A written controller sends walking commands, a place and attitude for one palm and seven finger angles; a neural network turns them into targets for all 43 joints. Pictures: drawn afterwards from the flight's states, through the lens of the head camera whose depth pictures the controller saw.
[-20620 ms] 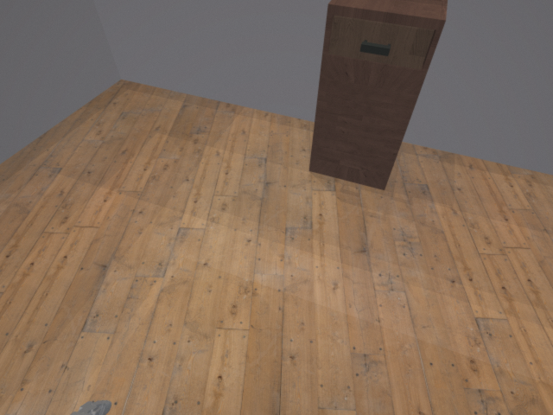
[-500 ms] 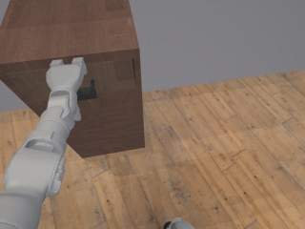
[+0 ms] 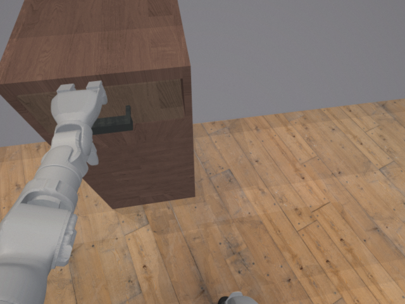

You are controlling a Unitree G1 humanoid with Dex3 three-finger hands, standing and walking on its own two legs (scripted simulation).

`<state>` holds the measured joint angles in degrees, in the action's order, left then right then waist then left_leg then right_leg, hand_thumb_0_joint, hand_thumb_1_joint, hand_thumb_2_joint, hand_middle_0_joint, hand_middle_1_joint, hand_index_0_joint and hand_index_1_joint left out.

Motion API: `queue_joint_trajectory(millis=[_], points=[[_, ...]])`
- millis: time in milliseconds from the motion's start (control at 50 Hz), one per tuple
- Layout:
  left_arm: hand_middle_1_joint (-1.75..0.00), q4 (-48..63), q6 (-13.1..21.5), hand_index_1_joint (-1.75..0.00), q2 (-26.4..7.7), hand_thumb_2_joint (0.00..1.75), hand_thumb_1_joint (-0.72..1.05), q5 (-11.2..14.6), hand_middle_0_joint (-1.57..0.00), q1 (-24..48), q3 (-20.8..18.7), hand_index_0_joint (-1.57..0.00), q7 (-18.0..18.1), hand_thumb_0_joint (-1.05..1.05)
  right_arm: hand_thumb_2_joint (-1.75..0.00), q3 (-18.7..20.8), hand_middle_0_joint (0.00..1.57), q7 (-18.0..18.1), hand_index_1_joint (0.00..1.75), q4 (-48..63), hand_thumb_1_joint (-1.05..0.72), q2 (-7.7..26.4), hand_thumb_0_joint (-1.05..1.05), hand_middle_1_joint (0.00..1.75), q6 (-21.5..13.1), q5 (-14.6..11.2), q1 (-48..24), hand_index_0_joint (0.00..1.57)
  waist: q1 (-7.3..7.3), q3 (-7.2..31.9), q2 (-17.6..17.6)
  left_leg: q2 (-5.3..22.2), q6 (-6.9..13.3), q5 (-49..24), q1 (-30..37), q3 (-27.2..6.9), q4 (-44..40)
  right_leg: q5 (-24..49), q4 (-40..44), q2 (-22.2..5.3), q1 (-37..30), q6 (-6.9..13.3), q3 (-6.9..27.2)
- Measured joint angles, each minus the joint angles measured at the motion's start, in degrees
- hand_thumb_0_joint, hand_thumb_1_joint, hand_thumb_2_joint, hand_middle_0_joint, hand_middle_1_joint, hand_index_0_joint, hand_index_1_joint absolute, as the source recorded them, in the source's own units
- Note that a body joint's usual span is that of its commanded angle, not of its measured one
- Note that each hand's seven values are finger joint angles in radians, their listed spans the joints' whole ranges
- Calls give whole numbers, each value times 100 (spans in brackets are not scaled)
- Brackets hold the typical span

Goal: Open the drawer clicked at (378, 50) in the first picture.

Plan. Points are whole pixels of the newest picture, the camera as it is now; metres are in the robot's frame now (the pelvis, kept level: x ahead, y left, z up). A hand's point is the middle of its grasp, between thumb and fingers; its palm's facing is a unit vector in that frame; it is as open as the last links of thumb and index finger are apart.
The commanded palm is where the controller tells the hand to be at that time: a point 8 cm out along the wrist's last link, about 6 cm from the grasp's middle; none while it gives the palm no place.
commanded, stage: re-aim the fingers above the handle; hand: left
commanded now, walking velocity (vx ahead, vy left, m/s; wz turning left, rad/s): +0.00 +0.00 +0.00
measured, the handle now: (110, 118) +0.54 +0.21 -0.02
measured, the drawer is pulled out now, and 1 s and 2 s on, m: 0.00 0.00 0.00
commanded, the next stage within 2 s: lower the fingers behind the handle in 0.60 s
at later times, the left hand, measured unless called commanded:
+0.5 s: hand (96, 120) +0.50 +0.21 +0.03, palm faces -0.06 -0.01 -1.00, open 13.8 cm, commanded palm +0.48 +0.21 +0.09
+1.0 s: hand (97, 125) +0.49 +0.21 +0.01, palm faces -0.09 +0.00 -1.00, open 13.8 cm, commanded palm +0.48 +0.21 +0.07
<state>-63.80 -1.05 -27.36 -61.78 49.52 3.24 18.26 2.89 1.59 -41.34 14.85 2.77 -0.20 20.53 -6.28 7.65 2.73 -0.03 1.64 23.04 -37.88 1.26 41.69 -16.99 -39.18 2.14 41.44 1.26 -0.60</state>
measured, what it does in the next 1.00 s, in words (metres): stands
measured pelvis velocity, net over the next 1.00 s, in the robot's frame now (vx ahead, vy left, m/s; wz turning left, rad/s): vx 0.00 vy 0.00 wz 0.00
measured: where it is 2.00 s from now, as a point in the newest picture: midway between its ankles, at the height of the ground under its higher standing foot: outside the picture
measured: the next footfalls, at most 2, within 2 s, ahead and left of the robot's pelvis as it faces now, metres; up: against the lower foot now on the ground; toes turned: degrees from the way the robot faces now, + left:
none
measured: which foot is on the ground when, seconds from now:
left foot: down 0.00-1.00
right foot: down 0.00-1.00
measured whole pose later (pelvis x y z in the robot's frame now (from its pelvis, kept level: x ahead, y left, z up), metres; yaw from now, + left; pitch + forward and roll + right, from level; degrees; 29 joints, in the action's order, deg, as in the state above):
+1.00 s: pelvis +0.00 +0.00 -0.01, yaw +0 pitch +21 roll -1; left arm -68.4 -2.4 -26.7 -62.7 52.9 3.4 19.6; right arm 2.0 1.2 -40.9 14.8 2.7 0.2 20.1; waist -8.0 8.1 2.5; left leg -0.1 1.9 23.9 -41.5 1.4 44.5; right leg -17.6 -41.7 2.1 45.0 1.1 -0.5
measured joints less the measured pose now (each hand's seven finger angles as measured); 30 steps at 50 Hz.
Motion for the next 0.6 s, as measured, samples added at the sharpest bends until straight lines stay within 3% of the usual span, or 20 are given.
queue_joint_trajectory(millis=[140, 260, 380, 600], points=[[-120, -2, 203, -120, 103, 30, -49, -67, -32, 88, 46, -32, 109, 0, -90, 2, 20, -11, 30, -81, -91, -13, 0, 30, -33, 39, -36, 21, -31, 21, -44, -24, 4, 35, -89, -69, 100, -43, -66, -29, 51, 0, -69], [-120, -125, -10, -121, 100, 30, -49, -115, -32, 216, -52, -32, 239, 0, -90, -5, 20, -78, 30, -25, -91, -10, 0, 30, -3, 61, -62, 21, -84, 47, -1, -16, 25, 78, -179, -8, 172, -61, -135, -17, 161, -23, -10], [-121, -176, -142, -122, 134, 30, -49, -55, -33, 219, -27, -33, 109, 0, -90, -49, 20, -79, 30, -16, -91, -42, 0, 30, 60, 28, -9, 21, -65, 50, 39, -18, 45, 69, -100, 40, 108, -45, -89, -15, 104, -44, 40], [-122, -107, 27, -121, 153, 30, -49, -105, -33, 187, -46, -33, 174, 0, -90, -37, 20, -68, 30, -32, -91, -58, 0, 30, 5, 56, 66, 21, -86, 31, 19, -25, 48, 86, -176, 23, 153, -63, -123, -23, 167, -47, 23]])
